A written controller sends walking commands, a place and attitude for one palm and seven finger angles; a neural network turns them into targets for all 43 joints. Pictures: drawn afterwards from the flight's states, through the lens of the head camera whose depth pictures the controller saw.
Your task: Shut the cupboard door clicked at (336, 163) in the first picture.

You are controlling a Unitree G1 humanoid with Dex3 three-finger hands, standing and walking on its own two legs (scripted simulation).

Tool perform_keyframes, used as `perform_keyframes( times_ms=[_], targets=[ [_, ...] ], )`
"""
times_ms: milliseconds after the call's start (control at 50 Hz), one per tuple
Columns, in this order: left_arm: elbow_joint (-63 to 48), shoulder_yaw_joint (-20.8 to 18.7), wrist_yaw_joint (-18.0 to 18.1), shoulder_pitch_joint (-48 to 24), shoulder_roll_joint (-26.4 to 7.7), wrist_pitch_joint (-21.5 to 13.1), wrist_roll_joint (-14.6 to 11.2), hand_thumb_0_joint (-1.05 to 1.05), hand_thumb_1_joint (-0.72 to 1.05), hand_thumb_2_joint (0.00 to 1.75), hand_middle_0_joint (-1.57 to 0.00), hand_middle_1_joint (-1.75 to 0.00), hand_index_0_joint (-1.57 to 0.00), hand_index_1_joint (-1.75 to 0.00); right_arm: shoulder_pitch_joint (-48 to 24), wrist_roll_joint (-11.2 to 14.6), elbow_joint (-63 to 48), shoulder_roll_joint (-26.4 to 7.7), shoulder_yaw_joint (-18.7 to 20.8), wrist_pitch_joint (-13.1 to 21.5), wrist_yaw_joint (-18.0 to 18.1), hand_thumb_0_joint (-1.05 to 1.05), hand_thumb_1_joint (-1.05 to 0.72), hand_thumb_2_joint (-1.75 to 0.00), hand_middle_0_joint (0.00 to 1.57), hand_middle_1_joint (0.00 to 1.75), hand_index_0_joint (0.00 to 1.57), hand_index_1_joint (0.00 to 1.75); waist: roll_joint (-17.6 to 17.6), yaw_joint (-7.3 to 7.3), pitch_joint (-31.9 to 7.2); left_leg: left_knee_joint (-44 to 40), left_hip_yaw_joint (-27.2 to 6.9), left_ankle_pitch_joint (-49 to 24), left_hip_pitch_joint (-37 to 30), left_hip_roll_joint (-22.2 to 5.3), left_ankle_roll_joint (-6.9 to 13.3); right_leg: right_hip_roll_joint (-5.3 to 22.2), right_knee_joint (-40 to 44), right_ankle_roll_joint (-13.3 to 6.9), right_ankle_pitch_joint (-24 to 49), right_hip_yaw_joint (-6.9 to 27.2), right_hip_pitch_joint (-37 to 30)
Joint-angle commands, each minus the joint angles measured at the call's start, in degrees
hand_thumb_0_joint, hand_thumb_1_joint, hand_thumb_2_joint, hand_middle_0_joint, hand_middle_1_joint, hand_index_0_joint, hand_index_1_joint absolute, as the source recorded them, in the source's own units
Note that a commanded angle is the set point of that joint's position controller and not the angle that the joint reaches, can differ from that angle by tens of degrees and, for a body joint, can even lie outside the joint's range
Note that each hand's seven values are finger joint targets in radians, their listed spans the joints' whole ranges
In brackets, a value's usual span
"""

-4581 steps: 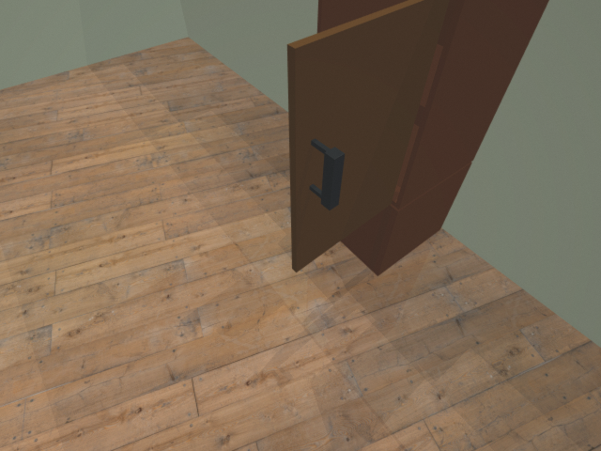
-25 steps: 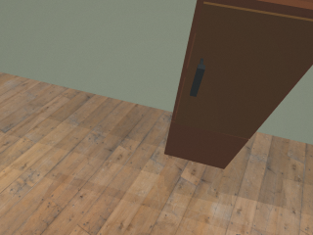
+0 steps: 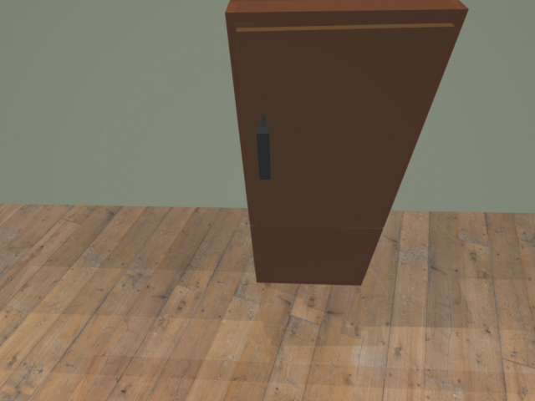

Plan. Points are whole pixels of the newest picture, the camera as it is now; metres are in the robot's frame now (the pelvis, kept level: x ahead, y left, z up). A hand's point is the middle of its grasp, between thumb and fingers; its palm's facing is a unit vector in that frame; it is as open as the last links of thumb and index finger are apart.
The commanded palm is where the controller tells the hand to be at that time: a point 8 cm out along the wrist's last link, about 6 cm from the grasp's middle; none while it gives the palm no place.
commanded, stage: take the last steps up to it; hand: left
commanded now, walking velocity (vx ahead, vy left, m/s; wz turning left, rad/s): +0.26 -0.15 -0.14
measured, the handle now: (264, 147) +0.64 +0.04 +0.00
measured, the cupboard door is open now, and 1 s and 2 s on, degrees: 2 2 2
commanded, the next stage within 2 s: come to a stop and stand still in 0.34 s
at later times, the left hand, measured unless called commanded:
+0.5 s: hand (194, 371) +0.21 +0.16 -0.17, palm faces -0.05 -0.98 -0.17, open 7.4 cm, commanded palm none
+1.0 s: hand (224, 339) +0.27 +0.11 -0.17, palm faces -0.01 -0.97 -0.23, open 7.4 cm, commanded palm none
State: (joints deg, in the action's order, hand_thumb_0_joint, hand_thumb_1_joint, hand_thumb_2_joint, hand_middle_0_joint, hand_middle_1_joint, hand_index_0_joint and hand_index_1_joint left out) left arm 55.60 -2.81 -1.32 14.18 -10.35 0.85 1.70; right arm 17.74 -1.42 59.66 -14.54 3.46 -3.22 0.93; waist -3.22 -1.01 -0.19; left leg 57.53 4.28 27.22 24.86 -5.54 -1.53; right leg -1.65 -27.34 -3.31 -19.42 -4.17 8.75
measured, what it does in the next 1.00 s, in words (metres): walks ahead: left foot, then right foot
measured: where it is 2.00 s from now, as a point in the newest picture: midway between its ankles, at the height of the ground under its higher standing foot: outside the picture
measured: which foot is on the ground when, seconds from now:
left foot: up 0.00-0.26, down 0.28-0.64, up 0.66-1.00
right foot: down 0.00-0.30, up 0.32-0.62, down 0.64-1.00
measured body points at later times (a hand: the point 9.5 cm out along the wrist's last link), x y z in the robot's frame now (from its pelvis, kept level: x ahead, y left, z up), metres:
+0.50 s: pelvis +0.15 -0.03 +0.00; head +0.18 -0.02 +0.45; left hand +0.22 +0.21 -0.16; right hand +0.16 -0.27 -0.14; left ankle +0.16 +0.09 -0.74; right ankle +0.15 -0.18 -0.66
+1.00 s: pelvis +0.17 -0.08 +0.00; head +0.22 -0.07 +0.44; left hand +0.27 +0.16 -0.15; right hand +0.26 -0.34 -0.14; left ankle +0.14 +0.05 -0.70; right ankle +0.25 -0.23 -0.74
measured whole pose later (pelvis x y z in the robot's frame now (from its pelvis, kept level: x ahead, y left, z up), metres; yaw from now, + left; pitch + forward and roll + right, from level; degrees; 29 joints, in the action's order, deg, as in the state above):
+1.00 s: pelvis +0.17 -0.08 +0.00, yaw -2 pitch +1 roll +1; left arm 54.4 -2.3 1.6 8.0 -10.4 1.0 2.6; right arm 7.0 -0.2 54.7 -13.5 3.6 -3.3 0.5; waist 1.7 1.6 4.7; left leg 47.4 0.9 26.7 19.8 0.3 -2.8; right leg 6.0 -28.8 1.6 -7.3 -3.1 22.3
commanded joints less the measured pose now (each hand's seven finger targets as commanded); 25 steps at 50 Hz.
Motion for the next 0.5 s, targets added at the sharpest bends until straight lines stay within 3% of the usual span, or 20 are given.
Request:
perform_keyframes(
  times_ms=[0,40,140,160,180,220,240,260,280,300,320,360,440,480],
  targets=[
    [-2.0,-1.6,1.4,0.1,-8.4,-2.1,-0.4,0.00,0.90,0.90,-0.20,-0.30,-0.20,-0.30,-5.3,-0.6,-6.7,-3.5,0.7,3.1,-0.8,0.00,-0.90,-0.90,0.20,0.30,0.20,0.30,9.5,-0.28,7.1,5.2,-1.0,-6.9,12.0,-1.1,-0.9,13.6,17.5,-9.4,4.8,12.4,0.1],
    [-1.2,-1.4,1.4,1.1,-8.4,-2.6,-0.5,0.00,0.90,0.90,-0.20,-0.30,-0.20,-0.30,-5.0,-0.5,-6.6,-2.4,0.6,3.1,-0.9,0.00,-0.90,-0.90,0.20,0.30,0.20,0.30,8.3,-0.42,6.3,2.2,0.0,-9.5,11.1,-0.7,-1.3,12.8,17.2,-9.6,10.7,10.6,-1.1],
    [1.9,-1.4,1.6,5.6,-8.6,-2.8,0.0,0.00,0.90,0.90,-0.20,-0.30,-0.20,-0.30,-9.0,-0.5,-8.3,-1.8,0.0,4.1,-0.5,0.00,-0.90,-0.90,0.20,0.30,0.20,0.30,7.1,1.34,3.6,-10.4,1.4,-7.7,11.6,0.0,-0.4,13.6,12.7,-10.9,26.7,11.9,-10.6],
    [2.3,-1.5,1.6,5.5,-8.8,-2.6,0.2,0.00,0.90,0.90,-0.20,-0.30,-0.20,-0.30,-8.7,-0.4,-8.4,-1.5,-0.1,4.5,-0.4,0.00,-0.90,-0.90,0.20,0.30,0.20,0.30,8.5,1.21,3.3,-13.4,2.0,-6.7,9.6,0.3,0.0,13.5,11.0,-10.7,29.1,11.7,-11.3],
    [2.3,-1.6,1.6,4.7,-9.1,-2.5,0.1,0.00,0.90,0.90,-0.20,-0.30,-0.20,-0.30,-7.2,-0.3,-8.0,-1.7,-0.2,4.8,-0.1,0.00,-0.90,-0.90,0.20,0.30,0.20,0.30,7.4,0.31,2.3,-17.6,3.0,-7.2,6.5,1.2,0.4,12.7,8.4,-10.1,34.3,10.7,-11.8],
    [2.2,-1.7,1.4,2.7,-9.5,-2.4,-0.7,0.00,0.90,0.90,-0.20,-0.30,-0.20,-0.30,1.6,-0.6,-4.6,-3.1,0.0,5.4,0.8,0.00,-0.90,-0.90,0.20,0.30,0.20,0.30,6.7,-3.71,-2.1,-27.5,5.8,-16.5,-8.4,4.5,0.9,8.4,-4.0,-6.7,45.2,6.5,-8.8],
    [2.0,-1.5,1.3,3.8,-7.7,-2.3,-1.2,0.00,0.90,0.90,-0.20,-0.30,-0.20,-0.30,8.7,-1.0,-2.6,-6.2,0.6,5.8,1.4,0.00,-0.90,-0.90,0.20,0.30,0.20,0.30,2.7,-6.40,-6.3,-31.6,-1.2,-25.2,-23.9,-0.7,2.4,6.1,-15.6,-3.8,36.2,5.9,1.5],
    [1.2,-0.7,0.8,6.9,-3.7,-2.0,-1.6,0.00,0.90,0.90,-0.20,-0.30,-0.20,-0.30,14.8,-1.7,-1.2,-12.7,2.0,6.0,1.9,0.00,-0.90,-0.90,0.20,0.30,0.20,0.30,-13.5,-6.74,-10.4,-33.1,-25.3,-34.5,-36.8,-18.8,9.4,-1.1,-33.0,-0.3,0.4,1.3,19.3],
    [-0.3,-0.5,0.7,4.0,-6.3,-1.8,-1.2,0.00,0.90,0.90,-0.20,-0.30,-0.20,-0.30,15.7,-1.0,-1.4,-13.8,1.5,5.4,2.4,0.00,-0.90,-0.90,0.20,0.30,0.20,0.30,-9.8,-7.27,-9.8,-38.2,-34.0,-35.6,-34.5,-25.9,14.8,-1.3,-44.5,-0.5,-14.3,6.6,23.6],
    [-0.4,-1.3,0.7,2.5,-7.3,-1.4,-0.5,0.00,0.90,0.90,-0.20,-0.30,-0.20,-0.30,10.8,-0.8,-2.4,-11.9,1.0,4.9,2.4,0.00,-0.90,-0.90,0.20,0.30,0.20,0.30,-3.6,-4.96,-3.6,-40.0,-28.5,-27.9,-26.2,-24.4,14.9,1.9,-47.4,-0.4,-11.9,8.8,25.0],
    [-0.4,-1.6,0.4,1.2,-6.0,-1.0,0.0,0.00,0.90,0.90,-0.20,-0.30,-0.20,-0.30,6.6,-0.7,-3.7,-9.3,0.5,5.3,2.5,0.00,-0.90,-0.90,0.20,0.30,0.20,0.30,-5.3,-3.53,0.4,-41.7,-25.2,-24.8,-19.7,-22.2,12.8,3.5,-48.1,0.6,-7.5,8.5,26.8],
    [-0.2,-1.8,-0.5,0.6,-5.5,0.0,0.3,0.00,0.90,0.90,-0.20,-0.30,-0.20,-0.30,1.4,-0.6,-4.9,-5.7,-0.5,5.8,2.5,0.00,-0.90,-0.90,0.20,0.30,0.20,0.30,-5.0,-0.90,5.5,-44.5,-16.8,-19.8,-11.8,-18.4,10.3,5.5,-45.0,2.2,-2.0,8.0,24.5],
    [0.1,-1.5,-0.7,2.5,-2.9,1.3,-0.3,0.00,0.90,0.90,-0.20,-0.30,-0.20,-0.30,-1.8,-0.5,-5.0,-6.1,-0.1,5.6,1.7,0.00,-0.90,-0.90,0.20,0.30,0.20,0.30,-6.3,1.57,2.9,-43.7,-2.6,-25.8,-9.2,-12.6,8.4,6.0,-30.8,4.0,2.4,3.5,18.8],
    [-0.6,-0.9,-0.1,1.0,-1.8,1.4,-0.6,0.00,0.90,0.90,-0.20,-0.30,-0.20,-0.30,-2.8,-0.5,-5.0,-5.6,-0.2,5.0,1.5,0.00,-0.90,-0.90,0.20,0.30,0.20,0.30,-5.4,1.67,3.5,-41.0,0.7,-34.6,-7.6,-11.0,8.1,5.2,-22.4,4.8,5.3,1.7,14.8]
  ],
)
